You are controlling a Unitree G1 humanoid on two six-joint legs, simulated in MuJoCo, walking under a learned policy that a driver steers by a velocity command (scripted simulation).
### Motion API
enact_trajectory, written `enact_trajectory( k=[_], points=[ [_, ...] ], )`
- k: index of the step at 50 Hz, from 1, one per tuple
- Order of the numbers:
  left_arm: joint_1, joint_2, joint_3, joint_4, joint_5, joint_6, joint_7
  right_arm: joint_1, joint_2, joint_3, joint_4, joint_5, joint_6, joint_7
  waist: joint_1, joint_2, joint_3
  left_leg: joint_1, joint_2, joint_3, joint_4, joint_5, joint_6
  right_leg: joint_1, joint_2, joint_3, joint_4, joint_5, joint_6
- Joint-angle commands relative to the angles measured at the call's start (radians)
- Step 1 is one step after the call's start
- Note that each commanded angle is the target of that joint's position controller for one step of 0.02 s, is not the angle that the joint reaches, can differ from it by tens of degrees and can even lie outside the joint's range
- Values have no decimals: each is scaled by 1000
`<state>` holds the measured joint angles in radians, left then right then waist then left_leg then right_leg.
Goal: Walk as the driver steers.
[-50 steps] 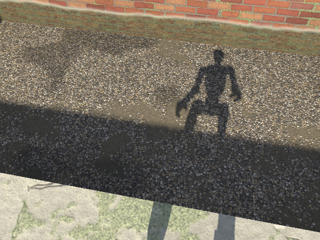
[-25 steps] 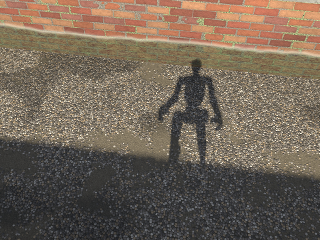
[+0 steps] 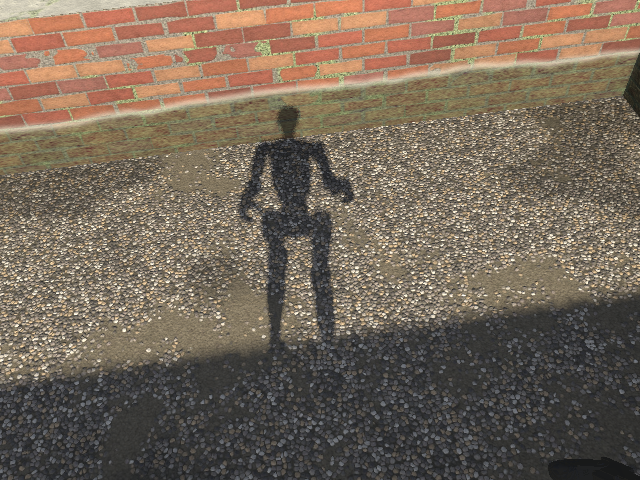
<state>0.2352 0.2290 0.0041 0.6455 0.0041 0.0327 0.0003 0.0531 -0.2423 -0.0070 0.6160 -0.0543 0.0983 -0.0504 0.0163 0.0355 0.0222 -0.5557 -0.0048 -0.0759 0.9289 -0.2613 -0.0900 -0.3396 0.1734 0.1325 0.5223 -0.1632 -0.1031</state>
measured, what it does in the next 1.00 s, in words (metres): steps on the spot: left foot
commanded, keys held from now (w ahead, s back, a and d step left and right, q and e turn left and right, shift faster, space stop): w+e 0.02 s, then w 0.44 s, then w+q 0.54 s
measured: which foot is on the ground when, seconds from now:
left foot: up 0.00-0.10, down 0.12-1.00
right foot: down 0.00-1.00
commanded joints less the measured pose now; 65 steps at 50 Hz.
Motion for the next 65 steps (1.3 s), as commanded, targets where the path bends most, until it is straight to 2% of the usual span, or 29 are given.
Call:
enact_trajectory(
  k=[1,3,4,5,6,7,8,9,10,11,12,13,14,16,20,22,25,29,30,31,32,33,35,44,47,48,56,62,65],
  points=[
    [-63,132,36,-105,10,13,13,-2,-68,-5,-69,14,-14,4,-1,-115,-102,100,-27,31,-115,-115,6,86,-223,276,-137,234,-57],
    [-83,129,35,-110,19,32,21,-9,-51,9,-82,22,-34,18,23,-115,-111,157,-22,29,-228,-144,39,116,-246,335,-127,185,-79],
    [-112,118,30,-109,11,36,29,24,-48,10,-71,30,-52,26,15,-99,-137,217,-1,5,-355,-90,68,142,-254,372,-112,118,-76],
    [-141,117,27,-110,-2,40,34,83,-12,20,-53,23,-65,29,-13,-82,-158,361,8,31,-461,25,95,84,-241,362,-84,77,-55],
    [-124,92,16,-109,-15,34,36,125,-7,24,-48,5,-72,26,-9,-26,-207,551,73,-7,-436,91,135,-25,-217,326,-8,-16,-25],
    [-127,54,6,-131,-19,27,21,68,-86,10,-52,6,-78,29,24,170,-173,616,135,-127,-412,189,190,-181,-95,166,35,-183,18],
    [-184,95,12,-141,-6,20,17,72,-94,6,-63,16,-77,37,-32,196,-123,572,219,-244,-491,243,233,-235,-46,89,108,-246,48],
    [-232,120,19,-141,4,11,14,96,-97,9,-63,24,-78,39,-52,143,-79,520,258,-298,-526,296,263,-231,-51,60,129,-246,67],
    [-248,116,18,-135,6,3,8,92,-89,15,-64,28,-78,40,-44,81,-66,475,255,-293,-533,313,267,-185,-75,38,124,-209,78],
    [-243,93,10,-132,7,-1,-1,60,-84,20,-66,39,-80,39,-16,57,-67,421,221,-246,-524,300,247,-103,-98,9,81,-134,80],
    [-235,72,3,-125,13,-2,-7,38,-76,23,-71,44,-82,43,-5,57,-84,363,174,-198,-517,274,218,0,-102,-11,46,-90,75],
    [-251,35,-12,-130,23,2,-16,20,-64,31,-77,37,-82,47,5,59,-93,308,139,-150,-503,263,187,89,-98,-19,32,-51,71],
    [-241,23,-14,-122,37,15,-11,54,-73,27,-59,42,-82,45,7,58,-116,322,120,-130,-488,261,180,120,-104,-32,41,-66,52],
    [-232,37,-16,-115,23,30,-5,32,-64,28,-73,36,-73,47,25,23,-102,327,89,-70,-463,151,172,105,-118,-15,41,-73,33],
    [-264,47,-22,-121,11,33,5,55,-44,33,-83,28,-59,47,6,-68,-68,330,42,10,-405,48,152,71,-152,47,6,-42,14],
    [-270,47,-25,-125,6,32,6,65,-43,32,-83,25,-58,44,-2,-89,-57,347,27,32,-381,32,143,44,-167,77,-14,-28,4],
    [-276,42,-29,-133,5,29,7,64,-35,30,-79,30,-55,43,-2,-92,-55,370,12,26,-361,52,143,28,-188,77,-25,-3,0],
    [-252,43,-28,-136,18,28,12,40,-35,24,-71,40,-62,41,10,-62,-71,401,-5,-12,-344,90,149,36,-198,50,-15,47,23],
    [-282,37,-30,-155,26,25,1,-5,-44,23,-93,49,-52,42,22,-43,-39,381,15,-39,-333,263,149,22,-191,-10,41,198,37],
    [-255,33,-27,-149,38,20,-1,3,-47,17,-88,47,-47,43,28,-37,-88,398,22,-55,-321,299,156,46,-185,-29,56,219,46],
    [-212,34,-26,-133,28,17,12,44,-33,15,-68,41,-52,40,12,-48,-151,423,-5,-41,-320,140,158,82,-189,0,19,97,46],
    [-240,35,-25,-143,22,18,17,30,-27,17,-74,41,-50,40,4,-61,-108,390,-16,-40,-321,111,155,73,-198,6,9,79,47],
    [-249,26,-28,-152,30,20,21,7,-25,15,-81,39,-41,44,3,-71,-90,363,-30,-52,-314,82,153,77,-213,2,1,83,45],
    [-225,40,-7,-176,39,14,22,-16,-57,-1,-102,48,-20,45,-7,-34,-89,254,-38,-139,-304,164,175,130,-202,-109,69,35,76],
    [-223,42,-6,-180,36,-7,12,-42,-52,3,-130,48,-17,59,-10,-47,-89,172,-44,-152,-309,113,164,186,-231,-112,60,21,83],
    [-233,35,-10,-184,36,-13,13,-58,-46,2,-141,59,-14,54,-12,-53,-90,155,-43,-166,-322,101,157,210,-232,-120,54,51,87],
    [-222,34,-1,-192,39,-19,10,-39,-72,-6,-144,63,-7,51,-29,2,-84,52,-35,-281,-388,99,189,290,-213,-196,94,-31,103],
    [-217,30,8,-185,39,-17,9,-14,-58,-6,-146,66,-12,49,-35,-39,-113,-5,-61,-253,-359,66,182,359,-276,-198,87,25,81],
    [-237,17,4,-188,37,-16,6,-4,-48,2,-140,63,-17,50,-43,-19,-108,4,-59,-263,-390,55,186,336,-266,-220,84,-53,83]
  ],
)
